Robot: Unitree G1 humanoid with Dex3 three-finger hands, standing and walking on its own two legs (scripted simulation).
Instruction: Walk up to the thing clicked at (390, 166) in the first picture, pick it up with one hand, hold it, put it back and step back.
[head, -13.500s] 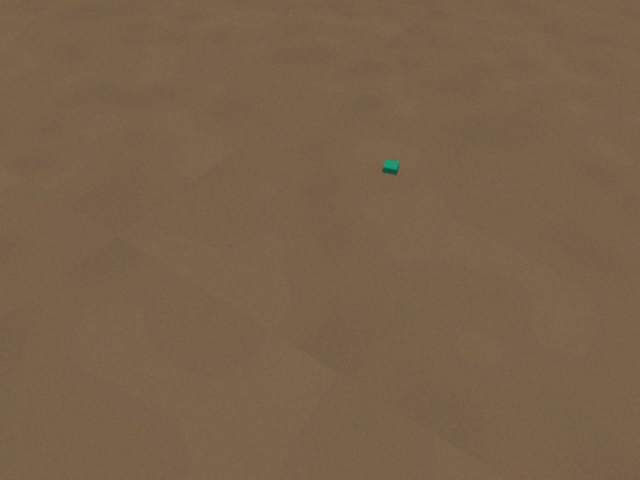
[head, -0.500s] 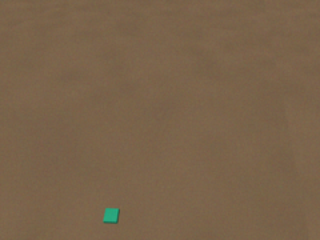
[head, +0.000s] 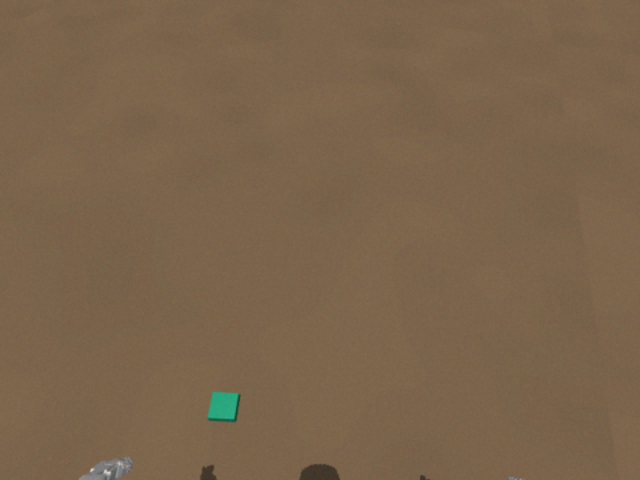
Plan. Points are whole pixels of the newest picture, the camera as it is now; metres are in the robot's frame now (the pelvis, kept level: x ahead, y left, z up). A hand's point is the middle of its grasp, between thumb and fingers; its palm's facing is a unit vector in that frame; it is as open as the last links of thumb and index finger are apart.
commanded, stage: rise first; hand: left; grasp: from above
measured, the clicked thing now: (224, 406) +0.43 +0.27 -0.76
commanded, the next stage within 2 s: none
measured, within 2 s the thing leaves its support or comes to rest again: neither
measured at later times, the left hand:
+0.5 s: hand out of the picture +0.13 +0.26 -0.22, palm faces -0.16 -0.88 -0.44, open 12.8 cm
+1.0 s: hand (157, 472) +0.21 +0.30 -0.39, palm faces -0.44 -0.53 -0.72, open 12.9 cm
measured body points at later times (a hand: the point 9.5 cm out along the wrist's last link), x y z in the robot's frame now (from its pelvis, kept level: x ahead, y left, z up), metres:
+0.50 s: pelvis -0.01 +0.01 -0.07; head +0.08 +0.02 +0.37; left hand +0.14 +0.31 -0.19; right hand +0.15 -0.24 -0.17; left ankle +0.01 +0.15 -0.74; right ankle +0.00 -0.14 -0.74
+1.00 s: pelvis -0.04 +0.01 -0.25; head +0.14 +0.03 +0.16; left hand +0.24 +0.33 -0.35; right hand +0.16 -0.26 -0.36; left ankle +0.01 +0.15 -0.74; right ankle +0.00 -0.14 -0.74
